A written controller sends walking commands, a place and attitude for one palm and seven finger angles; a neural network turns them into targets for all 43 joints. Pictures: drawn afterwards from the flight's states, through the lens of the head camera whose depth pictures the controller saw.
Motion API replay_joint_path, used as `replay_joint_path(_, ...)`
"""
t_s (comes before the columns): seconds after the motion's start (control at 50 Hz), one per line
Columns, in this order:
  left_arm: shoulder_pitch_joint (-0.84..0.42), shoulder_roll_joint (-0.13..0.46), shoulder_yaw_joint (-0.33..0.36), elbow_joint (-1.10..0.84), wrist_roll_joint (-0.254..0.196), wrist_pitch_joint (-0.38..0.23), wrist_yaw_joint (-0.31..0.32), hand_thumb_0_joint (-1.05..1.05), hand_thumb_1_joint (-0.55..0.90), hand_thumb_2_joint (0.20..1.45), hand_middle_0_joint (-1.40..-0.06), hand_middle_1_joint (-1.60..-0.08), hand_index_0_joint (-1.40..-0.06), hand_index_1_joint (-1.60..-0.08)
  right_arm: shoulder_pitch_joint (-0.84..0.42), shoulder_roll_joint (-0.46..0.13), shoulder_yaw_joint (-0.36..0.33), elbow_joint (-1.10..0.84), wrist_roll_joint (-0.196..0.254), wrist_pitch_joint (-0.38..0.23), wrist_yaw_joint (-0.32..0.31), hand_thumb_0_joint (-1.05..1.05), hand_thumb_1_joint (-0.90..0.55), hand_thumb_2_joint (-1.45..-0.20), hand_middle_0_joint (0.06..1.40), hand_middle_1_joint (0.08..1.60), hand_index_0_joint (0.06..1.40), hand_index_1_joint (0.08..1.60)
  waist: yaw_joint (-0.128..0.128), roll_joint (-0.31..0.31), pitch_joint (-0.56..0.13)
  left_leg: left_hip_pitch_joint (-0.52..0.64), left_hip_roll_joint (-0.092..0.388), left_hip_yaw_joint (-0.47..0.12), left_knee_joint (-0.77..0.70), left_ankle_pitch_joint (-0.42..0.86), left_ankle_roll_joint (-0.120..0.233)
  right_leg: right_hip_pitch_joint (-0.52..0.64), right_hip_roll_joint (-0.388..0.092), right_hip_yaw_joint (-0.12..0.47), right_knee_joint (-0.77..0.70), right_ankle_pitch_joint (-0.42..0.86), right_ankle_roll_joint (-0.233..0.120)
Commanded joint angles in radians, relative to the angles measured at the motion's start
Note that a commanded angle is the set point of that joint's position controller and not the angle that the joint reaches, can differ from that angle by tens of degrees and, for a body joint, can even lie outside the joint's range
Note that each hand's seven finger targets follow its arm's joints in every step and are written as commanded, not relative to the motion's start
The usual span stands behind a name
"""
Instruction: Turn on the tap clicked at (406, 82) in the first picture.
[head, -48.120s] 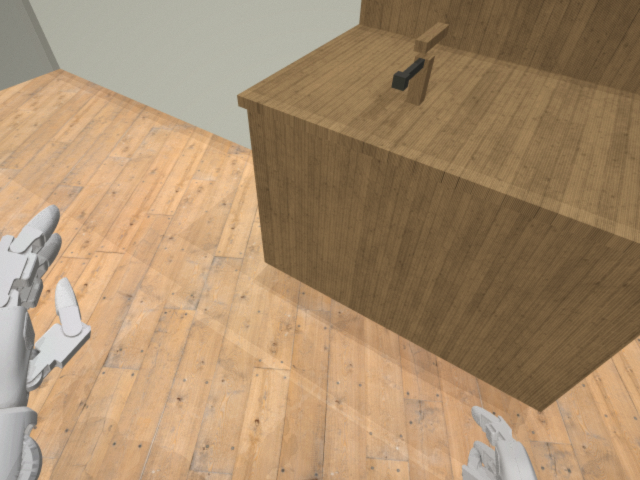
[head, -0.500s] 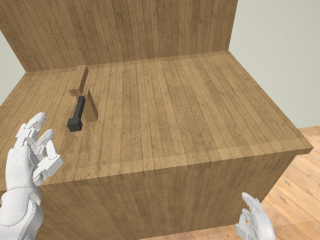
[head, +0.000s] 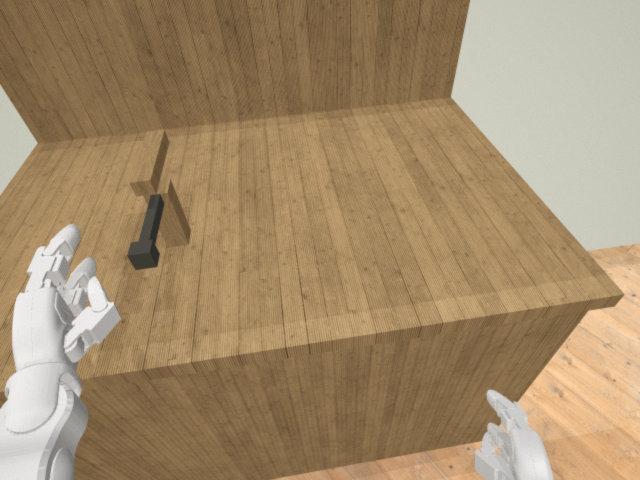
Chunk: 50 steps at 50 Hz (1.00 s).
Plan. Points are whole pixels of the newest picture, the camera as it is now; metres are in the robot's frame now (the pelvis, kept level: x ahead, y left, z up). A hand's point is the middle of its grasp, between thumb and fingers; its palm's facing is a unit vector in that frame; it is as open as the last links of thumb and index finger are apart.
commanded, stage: reach beside the lever's end, fingers flat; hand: left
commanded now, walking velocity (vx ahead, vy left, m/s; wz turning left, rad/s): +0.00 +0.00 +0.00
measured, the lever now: (144, 254) +0.34 +0.28 +0.12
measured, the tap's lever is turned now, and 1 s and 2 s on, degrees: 0 0 1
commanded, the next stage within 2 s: push the lever round in 1.18 s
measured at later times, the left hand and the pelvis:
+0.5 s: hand (105, 286) +0.28 +0.29 +0.13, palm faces +0.50 -0.86 -0.10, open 7.8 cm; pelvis -0.01 +0.00 +0.00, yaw +0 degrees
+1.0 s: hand (112, 269) +0.32 +0.31 +0.11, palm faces +0.47 -0.88 -0.10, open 7.8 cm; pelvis +0.00 +0.02 +0.00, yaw -1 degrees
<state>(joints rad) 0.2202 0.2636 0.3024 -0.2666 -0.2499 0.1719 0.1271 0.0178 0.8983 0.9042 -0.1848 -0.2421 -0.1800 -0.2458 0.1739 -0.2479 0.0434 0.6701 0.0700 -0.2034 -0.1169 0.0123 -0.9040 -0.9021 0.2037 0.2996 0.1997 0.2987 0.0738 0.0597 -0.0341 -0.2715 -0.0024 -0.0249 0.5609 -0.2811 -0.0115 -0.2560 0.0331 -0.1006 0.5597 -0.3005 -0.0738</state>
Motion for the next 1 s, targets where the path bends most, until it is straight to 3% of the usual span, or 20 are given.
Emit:
replay_joint_path(0.0, -0.284, 0.208, 0.096, -0.155, 0.013, -0.094, 0.017, 0.000, 0.900, 0.900, -0.173, -0.220, -0.173, -0.220, -0.135, -0.113, -0.038, -0.146, -0.004, -0.058, -0.015, 0.000, -0.900, -0.900, 0.200, 0.300, 0.200, 0.300, -0.019, -0.044, -0.107, 0.041, -0.007, -0.018, -0.059, 0.135, 0.043, 0.005, -0.047, 0.079, -0.124, 0.153, 0.063)
replay_joint_path(0.06, -0.328, 0.226, 0.097, -0.126, 0.028, -0.107, 0.017, 0.000, 0.900, 0.900, -0.171, -0.212, -0.171, -0.212, -0.152, -0.110, -0.035, -0.138, -0.004, -0.057, -0.017, 0.000, -0.900, -0.900, 0.200, 0.300, 0.200, 0.300, -0.015, 0.005, -0.124, 0.054, -0.012, -0.017, -0.065, 0.135, 0.042, 0.016, -0.048, 0.082, -0.123, 0.142, 0.056)
replay_joint_path(0.08, -0.336, 0.204, 0.076, -0.121, 0.027, -0.112, 0.013, 0.000, 0.900, 0.900, -0.170, -0.210, -0.170, -0.210, -0.143, -0.110, -0.036, -0.140, -0.007, -0.058, -0.015, 0.000, -0.900, -0.900, 0.200, 0.300, 0.200, 0.300, -0.019, 0.002, -0.142, 0.061, -0.012, -0.014, -0.064, 0.147, 0.042, 0.023, -0.050, 0.083, -0.120, 0.164, 0.058)
replay_joint_path(0.12, -0.312, 0.243, 0.122, -0.078, 0.020, -0.110, 0.006, 0.000, 0.900, 0.900, -0.168, -0.205, -0.168, -0.205, -0.135, -0.116, -0.041, -0.139, -0.008, -0.051, -0.015, 0.000, -0.900, -0.900, 0.200, 0.300, 0.200, 0.300, -0.007, -0.027, -0.178, 0.048, -0.012, -0.013, -0.064, 0.165, 0.041, 0.056, -0.049, 0.083, -0.114, 0.197, 0.059)
replay_joint_path(0.18, -0.311, 0.226, 0.116, -0.049, 0.016, -0.114, -0.008, 0.000, 0.900, 0.900, -0.166, -0.198, -0.166, -0.198, -0.135, -0.114, -0.041, -0.140, -0.005, -0.045, -0.011, 0.000, -0.900, -0.900, 0.200, 0.300, 0.200, 0.300, -0.005, -0.016, -0.178, 0.054, -0.010, -0.010, -0.066, 0.197, 0.038, 0.064, -0.047, 0.078, -0.107, 0.242, 0.056)
replay_joint_path(0.24, -0.320, 0.251, 0.142, 0.003, 0.006, -0.110, -0.017, 0.000, 0.900, 0.900, -0.163, -0.190, -0.163, -0.190, -0.127, -0.120, -0.045, -0.141, -0.003, -0.038, -0.011, 0.000, -0.900, -0.900, 0.200, 0.300, 0.200, 0.300, -0.007, -0.062, -0.161, 0.030, -0.009, -0.005, -0.063, 0.189, 0.043, 0.062, -0.047, 0.083, -0.114, 0.247, 0.064)
replay_joint_path(0.3, -0.411, 0.269, 0.146, 0.038, 0.011, -0.120, -0.016, 0.000, 0.900, 0.900, -0.161, -0.183, -0.161, -0.183, -0.130, -0.122, -0.043, -0.135, 0.001, -0.032, -0.014, 0.000, -0.900, -0.900, 0.200, 0.300, 0.200, 0.300, -0.018, -0.033, -0.130, 0.026, -0.009, -0.007, -0.071, 0.154, 0.044, 0.035, -0.045, 0.087, -0.125, 0.196, 0.060)
replay_joint_path(0.34, -0.421, 0.281, 0.156, 0.049, 0.015, -0.136, -0.016, 0.000, 0.900, 0.900, -0.159, -0.177, -0.159, -0.177, -0.125, -0.124, -0.047, -0.134, -0.004, -0.036, -0.014, 0.000, -0.900, -0.900, 0.200, 0.300, 0.200, 0.300, -0.016, -0.032, -0.156, 0.028, -0.011, -0.006, -0.066, 0.152, 0.046, 0.042, -0.046, 0.090, -0.124, 0.191, 0.062)
replay_joint_path(0.36, -0.445, 0.302, 0.168, 0.049, 0.024, -0.149, -0.011, 0.000, 0.900, 0.900, -0.158, -0.175, -0.158, -0.175, -0.134, -0.122, -0.045, -0.126, -0.002, -0.035, -0.014, 0.000, -0.900, -0.900, 0.200, 0.300, 0.200, 0.300, -0.019, 0.006, -0.155, 0.036, -0.013, -0.003, -0.063, 0.156, 0.047, 0.038, -0.047, 0.096, -0.123, 0.194, 0.059)
replay_joint_path(0.44, -0.537, 0.302, 0.143, 0.135, 0.022, -0.177, -0.031, 0.000, 0.900, 0.900, -0.155, -0.165, -0.155, -0.165, -0.124, -0.132, -0.047, -0.113, -0.002, -0.035, -0.019, 0.000, -0.900, -0.900, 0.200, 0.300, 0.200, 0.300, -0.041, -0.019, -0.153, 0.014, -0.014, -0.006, -0.062, 0.102, 0.049, 0.018, -0.047, 0.101, -0.131, 0.133, 0.062)
replay_joint_path(0.48, -0.537, 0.298, 0.143, 0.153, 0.030, -0.193, -0.035, 0.000, 0.900, 0.900, -0.153, -0.160, -0.153, -0.160, -0.117, -0.130, -0.051, -0.112, -0.003, -0.037, -0.018, 0.000, -0.900, -0.900, 0.200, 0.300, 0.200, 0.300, -0.034, 0.009, -0.184, 0.031, -0.015, -0.006, -0.060, 0.118, 0.049, 0.023, -0.044, 0.096, -0.119, 0.150, 0.057)
replay_joint_path(0.54, -0.537, 0.316, 0.155, 0.221, 0.022, -0.197, -0.053, 0.000, 0.900, 0.900, -0.151, -0.152, -0.151, -0.152, -0.104, -0.138, -0.053, -0.112, -0.001, -0.035, -0.017, 0.000, -0.900, -0.900, 0.200, 0.300, 0.200, 0.300, -0.034, -0.037, -0.184, 0.005, -0.014, -0.007, -0.058, 0.117, 0.050, 0.034, -0.044, 0.095, -0.118, 0.162, 0.060)
replay_joint_path(0.62, -0.616, 0.328, 0.155, 0.272, 0.026, -0.201, -0.057, 0.000, 0.900, 0.900, -0.150, -0.150, -0.150, -0.150, -0.093, -0.141, -0.053, -0.112, 0.001, -0.026, -0.016, 0.000, -0.900, -0.900, 0.200, 0.300, 0.200, 0.300, -0.043, -0.015, -0.175, -0.006, -0.014, -0.009, -0.058, 0.103, 0.050, 0.014, -0.043, 0.095, -0.118, 0.148, 0.059)
replay_joint_path(0.66, -0.600, 0.379, 0.209, 0.280, 0.037, -0.214, -0.046, 0.000, 0.900, 0.900, -0.150, -0.150, -0.150, -0.150, -0.084, -0.141, -0.057, -0.108, -0.004, -0.023, -0.013, 0.000, -0.900, -0.900, 0.200, 0.300, 0.200, 0.300, -0.031, -0.001, -0.196, -0.001, -0.013, -0.012, -0.055, 0.125, 0.050, 0.028, -0.040, 0.092, -0.109, 0.167, 0.055)
replay_joint_path(0.7, -0.642, 0.360, 0.184, 0.296, 0.040, -0.229, -0.046, 0.000, 0.900, 0.900, -0.150, -0.150, -0.150, -0.150, -0.074, -0.144, -0.058, -0.112, -0.005, -0.018, -0.010, 0.000, -0.900, -0.900, 0.200, 0.300, 0.200, 0.300, -0.046, -0.011, -0.203, -0.001, -0.012, -0.008, -0.048, 0.134, 0.051, 0.019, -0.039, 0.091, -0.103, 0.188, 0.058)
replay_joint_path(0.76, -0.598, 0.372, 0.207, 0.323, 0.051, -0.252, -0.045, 0.000, 0.900, 0.900, -0.150, -0.150, -0.150, -0.150, -0.060, -0.144, -0.063, -0.109, -0.008, -0.013, -0.003, 0.000, -0.900, -0.900, 0.200, 0.300, 0.200, 0.300, -0.034, 0.004, -0.223, 0.006, -0.011, -0.010, -0.045, 0.165, 0.049, 0.028, -0.033, 0.083, -0.086, 0.215, 0.054)
replay_joint_path(0.78, -0.618, 0.331, 0.166, 0.321, 0.047, -0.255, -0.050, 0.000, 0.900, 0.900, -0.150, -0.150, -0.150, -0.150, -0.054, -0.143, -0.061, -0.116, -0.009, -0.012, -0.001, 0.000, -0.900, -0.900, 0.200, 0.300, 0.200, 0.300, -0.045, -0.003, -0.221, 0.002, -0.011, -0.011, -0.045, 0.158, 0.049, 0.018, -0.034, 0.082, -0.084, 0.212, 0.056)
replay_joint_path(0.86, -0.590, 0.365, 0.203, 0.336, 0.046, -0.259, -0.059, 0.000, 0.900, 0.900, -0.150, -0.150, -0.150, -0.150, -0.048, -0.149, -0.066, -0.116, -0.008, -0.007, -0.001, 0.000, -0.900, -0.900, 0.200, 0.300, 0.200, 0.300, -0.033, -0.002, -0.222, 0.002, -0.007, -0.013, -0.046, 0.174, 0.049, 0.026, -0.031, 0.079, -0.083, 0.223, 0.051)
replay_joint_path(0.92, -0.615, 0.362, 0.201, 0.323, 0.041, -0.263, -0.059, 0.000, 0.900, 0.900, -0.150, -0.150, -0.150, -0.150, -0.038, -0.149, -0.069, -0.120, -0.010, -0.003, 0.000, 0.000, -0.900, -0.900, 0.200, 0.300, 0.200, 0.300, -0.043, -0.021, -0.227, 0.005, -0.005, -0.014, -0.045, 0.180, 0.049, 0.018, -0.028, 0.077, -0.083, 0.227, 0.054)
replay_joint_path(0.98, -0.574, 0.341, 0.191, 0.270, 0.051, -0.285, -0.052, 0.000, 0.900, 0.900, -0.150, -0.150, -0.150, -0.150, -0.040, -0.142, -0.071, -0.123, -0.014, -0.004, 0.006, 0.000, -0.900, -0.900, 0.200, 0.300, 0.200, 0.300, -0.033, 0.032, -0.252, 0.039, -0.003, -0.014, -0.045, 0.229, 0.042, 0.027, -0.026, 0.072, -0.068, 0.258, 0.048)
